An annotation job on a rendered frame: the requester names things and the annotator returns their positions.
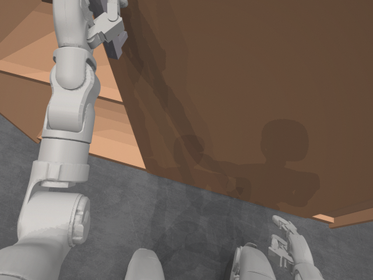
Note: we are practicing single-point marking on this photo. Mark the robot thigh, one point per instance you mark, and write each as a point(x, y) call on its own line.
point(251, 264)
point(144, 265)

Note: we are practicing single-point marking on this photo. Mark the right robot forearm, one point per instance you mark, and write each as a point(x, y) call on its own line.
point(305, 271)

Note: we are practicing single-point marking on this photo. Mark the left robot forearm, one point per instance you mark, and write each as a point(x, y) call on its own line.
point(68, 125)

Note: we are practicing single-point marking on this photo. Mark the handle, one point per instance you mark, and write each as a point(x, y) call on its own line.
point(113, 48)

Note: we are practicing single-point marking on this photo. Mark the right robot thigh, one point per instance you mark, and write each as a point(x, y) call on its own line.
point(251, 264)

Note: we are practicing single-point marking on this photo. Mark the robot left hand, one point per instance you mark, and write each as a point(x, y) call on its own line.
point(72, 19)

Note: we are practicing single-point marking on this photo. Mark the wardrobe door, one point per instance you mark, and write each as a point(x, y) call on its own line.
point(360, 206)
point(266, 101)

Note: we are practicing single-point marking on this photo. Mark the robot right hand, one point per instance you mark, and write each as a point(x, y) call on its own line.
point(290, 253)

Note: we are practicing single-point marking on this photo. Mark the left robot thigh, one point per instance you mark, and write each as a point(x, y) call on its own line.
point(144, 265)

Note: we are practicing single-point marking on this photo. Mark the left robot upper arm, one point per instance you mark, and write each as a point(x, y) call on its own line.
point(52, 223)

